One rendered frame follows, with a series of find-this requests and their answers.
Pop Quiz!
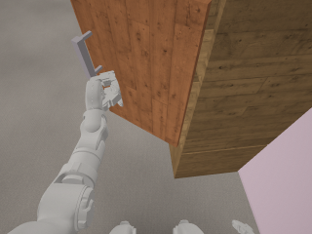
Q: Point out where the left robot thigh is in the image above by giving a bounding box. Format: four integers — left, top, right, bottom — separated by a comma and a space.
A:
109, 224, 137, 234

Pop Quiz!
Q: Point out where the robot thigh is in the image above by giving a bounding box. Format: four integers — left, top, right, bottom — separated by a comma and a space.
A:
173, 223, 204, 234
109, 224, 137, 234

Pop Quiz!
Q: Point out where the cupboard door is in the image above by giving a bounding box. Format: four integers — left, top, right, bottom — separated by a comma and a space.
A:
70, 0, 212, 147

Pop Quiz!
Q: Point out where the robot left hand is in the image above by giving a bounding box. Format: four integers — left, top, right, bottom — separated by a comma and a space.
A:
85, 70, 124, 113

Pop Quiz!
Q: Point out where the right robot thigh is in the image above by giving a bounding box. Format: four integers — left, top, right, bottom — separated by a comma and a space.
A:
173, 223, 204, 234

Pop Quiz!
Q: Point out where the robot left upper arm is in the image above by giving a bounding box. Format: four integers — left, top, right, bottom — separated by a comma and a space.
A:
8, 182, 95, 234

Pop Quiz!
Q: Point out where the handle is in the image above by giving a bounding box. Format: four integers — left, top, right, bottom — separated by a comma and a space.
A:
71, 30, 103, 79

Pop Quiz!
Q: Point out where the robot left forearm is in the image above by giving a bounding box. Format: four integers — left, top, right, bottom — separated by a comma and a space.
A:
37, 109, 109, 220

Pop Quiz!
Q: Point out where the robot right hand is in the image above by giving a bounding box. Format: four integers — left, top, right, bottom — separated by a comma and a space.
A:
231, 219, 254, 234

